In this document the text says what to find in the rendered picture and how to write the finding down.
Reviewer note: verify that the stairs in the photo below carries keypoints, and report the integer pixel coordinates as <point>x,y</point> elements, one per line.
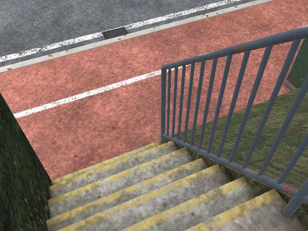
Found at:
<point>158,187</point>

